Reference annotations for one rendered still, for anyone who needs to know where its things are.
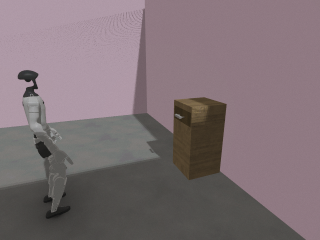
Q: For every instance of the robot left shin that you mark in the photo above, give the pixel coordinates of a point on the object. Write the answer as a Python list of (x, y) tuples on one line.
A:
[(50, 182)]

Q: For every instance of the drawer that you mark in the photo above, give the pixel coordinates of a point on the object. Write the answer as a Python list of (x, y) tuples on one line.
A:
[(183, 113)]

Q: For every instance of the handle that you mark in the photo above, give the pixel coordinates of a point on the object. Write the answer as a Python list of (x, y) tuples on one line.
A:
[(178, 116)]

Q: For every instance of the right robot hand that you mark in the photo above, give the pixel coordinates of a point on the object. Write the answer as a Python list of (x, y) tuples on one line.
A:
[(60, 156)]

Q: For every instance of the robot left foot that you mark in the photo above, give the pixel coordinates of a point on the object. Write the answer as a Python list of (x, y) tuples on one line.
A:
[(48, 199)]

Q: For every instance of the robot right forearm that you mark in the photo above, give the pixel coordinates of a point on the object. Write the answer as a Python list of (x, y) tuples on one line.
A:
[(41, 134)]

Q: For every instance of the left robot hand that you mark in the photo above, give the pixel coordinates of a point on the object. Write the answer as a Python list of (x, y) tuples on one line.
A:
[(51, 133)]

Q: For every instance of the robot left forearm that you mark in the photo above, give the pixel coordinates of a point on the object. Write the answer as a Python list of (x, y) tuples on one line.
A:
[(47, 128)]

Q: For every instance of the robot right upper arm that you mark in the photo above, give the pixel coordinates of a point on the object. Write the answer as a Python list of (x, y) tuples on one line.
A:
[(33, 105)]

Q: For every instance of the cabinet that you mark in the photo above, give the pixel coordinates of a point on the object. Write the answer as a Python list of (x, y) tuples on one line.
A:
[(197, 149)]

